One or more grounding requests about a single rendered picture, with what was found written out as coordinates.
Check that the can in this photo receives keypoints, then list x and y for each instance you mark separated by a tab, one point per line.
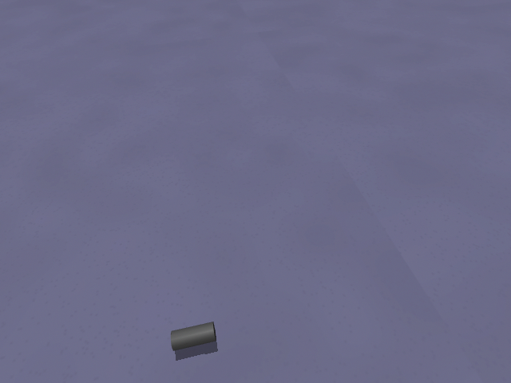
194	335

